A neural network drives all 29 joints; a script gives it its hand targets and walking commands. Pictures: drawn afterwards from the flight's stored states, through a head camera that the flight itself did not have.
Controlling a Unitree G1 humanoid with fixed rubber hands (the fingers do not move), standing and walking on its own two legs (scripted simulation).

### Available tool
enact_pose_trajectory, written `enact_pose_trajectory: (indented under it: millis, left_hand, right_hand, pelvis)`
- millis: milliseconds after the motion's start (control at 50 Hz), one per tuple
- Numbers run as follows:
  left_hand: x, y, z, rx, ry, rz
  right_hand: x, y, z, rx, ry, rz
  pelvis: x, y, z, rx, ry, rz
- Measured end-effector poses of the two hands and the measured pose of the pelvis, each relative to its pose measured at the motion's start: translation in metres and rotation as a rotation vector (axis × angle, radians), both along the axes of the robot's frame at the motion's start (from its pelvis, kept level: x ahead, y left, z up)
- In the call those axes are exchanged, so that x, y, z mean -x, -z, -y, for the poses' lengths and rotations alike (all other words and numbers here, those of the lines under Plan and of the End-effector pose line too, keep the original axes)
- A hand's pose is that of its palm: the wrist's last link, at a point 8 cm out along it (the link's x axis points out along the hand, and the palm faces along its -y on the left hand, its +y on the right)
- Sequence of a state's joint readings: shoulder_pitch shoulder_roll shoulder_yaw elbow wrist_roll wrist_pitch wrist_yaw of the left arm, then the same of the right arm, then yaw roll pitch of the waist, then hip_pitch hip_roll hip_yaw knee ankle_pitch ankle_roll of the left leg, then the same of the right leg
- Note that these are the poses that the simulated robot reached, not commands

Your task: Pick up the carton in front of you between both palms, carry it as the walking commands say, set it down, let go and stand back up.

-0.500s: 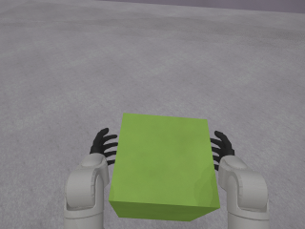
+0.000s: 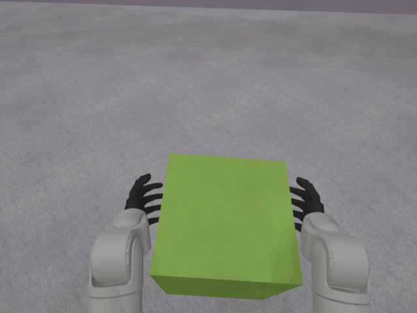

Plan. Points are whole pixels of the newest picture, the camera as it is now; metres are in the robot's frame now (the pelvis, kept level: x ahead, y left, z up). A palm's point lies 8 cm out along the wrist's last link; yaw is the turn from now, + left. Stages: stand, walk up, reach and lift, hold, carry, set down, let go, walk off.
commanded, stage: carry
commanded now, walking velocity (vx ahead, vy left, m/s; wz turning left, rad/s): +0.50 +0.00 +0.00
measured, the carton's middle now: (220, 233) +0.30 +0.00 +0.00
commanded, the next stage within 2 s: none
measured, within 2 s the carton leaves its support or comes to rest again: neither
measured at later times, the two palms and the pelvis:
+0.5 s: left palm (164, 103) +0.62 +0.15 +0.09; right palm (276, 103) +0.61 -0.14 +0.09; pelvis +0.34 +0.00 +0.00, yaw -1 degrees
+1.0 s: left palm (180, 50) +0.96 +0.14 +0.09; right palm (262, 50) +0.95 -0.15 +0.09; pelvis +0.68 +0.00 -0.01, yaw +0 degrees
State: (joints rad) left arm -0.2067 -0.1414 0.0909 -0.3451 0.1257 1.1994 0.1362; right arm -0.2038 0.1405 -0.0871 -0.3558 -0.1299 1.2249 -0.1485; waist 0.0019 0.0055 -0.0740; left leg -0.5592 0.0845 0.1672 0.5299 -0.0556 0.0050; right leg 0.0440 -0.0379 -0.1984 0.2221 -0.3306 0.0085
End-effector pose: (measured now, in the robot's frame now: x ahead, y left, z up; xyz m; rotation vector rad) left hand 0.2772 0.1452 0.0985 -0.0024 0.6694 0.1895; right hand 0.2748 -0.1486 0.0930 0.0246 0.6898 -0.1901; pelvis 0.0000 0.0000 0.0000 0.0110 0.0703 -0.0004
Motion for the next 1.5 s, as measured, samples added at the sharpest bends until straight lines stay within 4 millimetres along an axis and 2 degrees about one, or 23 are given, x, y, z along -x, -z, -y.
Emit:
enact_pose_trajectory:
  millis: [60, 100, 200, 300, 380, 440, 500, 540, 580, 680, 780, 860, 940, 1020, 1060, 1140, 1240, 1320, 1380, 1500]
  left_hand:
    - [-0.052, 0.012, -0.012, 0.018, 0.014, 0.018]
    - [-0.083, 0.022, -0.017, 0.038, 0.014, -0.009]
    - [-0.139, 0.030, -0.022, 0.040, 0.040, -0.118]
    - [-0.200, 0.017, -0.022, 0.044, 0.048, -0.094]
    - [-0.252, 0.003, -0.020, 0.043, 0.030, -0.037]
    - [-0.294, 0.000, -0.014, 0.033, 0.014, -0.011]
    - [-0.340, 0.005, -0.004, 0.020, 0.000, -0.006]
    - [-0.372, 0.013, 0.005, 0.010, -0.011, -0.005]
    - [-0.400, 0.022, 0.013, -0.017, -0.013, -0.037]
    - [-0.450, 0.037, 0.020, -0.017, -0.035, -0.160]
    - [-0.506, 0.029, 0.022, -0.018, -0.045, -0.153]
    - [-0.562, 0.016, 0.021, -0.018, -0.034, -0.102]
    - [-0.626, 0.008, 0.015, -0.012, -0.014, -0.040]
    - [-0.696, 0.013, 0.001, 0.004, 0.005, 0.006]
    - [-0.727, 0.021, -0.005, 0.032, 0.001, -0.006]
    - [-0.767, 0.030, -0.010, 0.040, 0.006, -0.091]
    - [-0.810, 0.024, -0.008, 0.048, 0.011, -0.097]
    - [-0.841, 0.011, -0.004, 0.039, -0.006, -0.040]
    - [-0.862, 0.005, 0.003, 0.009, -0.015, -0.019]
    - [-0.901, 0.005, 0.013, -0.018, 0.000, -0.064]
  right_hand:
    - [-0.048, 0.006, -0.012, 0.016, 0.017, 0.017]
    - [-0.077, 0.012, -0.018, 0.036, 0.022, -0.011]
    - [-0.126, 0.019, -0.023, 0.033, 0.051, -0.120]
    - [-0.185, 0.004, -0.023, 0.036, 0.060, -0.098]
    - [-0.243, -0.009, -0.020, 0.033, 0.044, -0.043]
    - [-0.290, -0.011, -0.015, 0.031, 0.026, -0.017]
    - [-0.339, -0.001, -0.004, 0.023, 0.012, -0.013]
    - [-0.374, 0.011, 0.004, 0.014, 0.001, -0.012]
    - [-0.404, 0.024, 0.012, -0.007, 0.001, -0.039]
    - [-0.459, 0.039, 0.019, 0.000, -0.020, -0.160]
    - [-0.519, 0.031, 0.021, 0.004, -0.037, -0.150]
    - [-0.572, 0.019, 0.020, 0.004, -0.024, -0.097]
    - [-0.630, 0.009, 0.014, 0.004, 0.000, -0.035]
    - [-0.694, 0.009, 0.000, 0.015, 0.025, 0.012]
    - [-0.723, 0.012, -0.007, 0.040, 0.030, -0.002]
    - [-0.761, 0.019, -0.012, 0.042, 0.045, -0.091]
    - [-0.802, 0.012, -0.010, 0.044, 0.054, -0.099]
    - [-0.838, 0.001, -0.005, 0.039, 0.038, -0.044]
    - [-0.864, 0.000, 0.001, 0.019, 0.022, -0.021]
    - [-0.899, 0.007, 0.011, 0.003, 0.039, -0.059]
  pelvis:
    - [-0.051, 0.017, -0.014, 0.007, 0.022, 0.017]
    - [-0.077, 0.019, -0.021, -0.008, 0.032, 0.017]
    - [-0.130, 0.000, -0.032, 0.021, 0.050, 0.003]
    - [-0.188, -0.012, -0.033, 0.040, 0.039, -0.007]
    - [-0.242, -0.013, -0.026, 0.041, 0.031, -0.007]
    - [-0.287, -0.008, -0.016, 0.035, 0.028, -0.004]
    - [-0.337, 0.003, -0.003, 0.025, 0.018, 0.004]
    - [-0.372, 0.016, 0.007, 0.018, 0.000, 0.018]
    - [-0.399, 0.019, 0.015, 0.038, -0.007, 0.020]
    - [-0.453, 0.002, 0.028, 0.015, -0.032, 0.002]
    - [-0.511, -0.010, 0.032, -0.007, -0.022, -0.011]
    - [-0.565, -0.012, 0.027, -0.011, -0.012, -0.013]
    - [-0.625, -0.005, 0.016, -0.005, -0.007, -0.007]
    - [-0.692, 0.014, -0.002, 0.010, 0.015, 0.014]
    - [-0.717, 0.017, -0.008, -0.009, 0.019, 0.015]
    - [-0.751, 0.004, -0.015, 0.009, 0.039, 0.004]
    - [-0.790, -0.007, -0.015, 0.022, 0.033, -0.002]
    - [-0.823, -0.005, -0.006, 0.009, 0.022, 0.009]
    - [-0.852, 0.000, 0.002, 0.002, 0.017, 0.021]
    - [-0.895, 0.001, 0.008, 0.025, 0.001, 0.010]
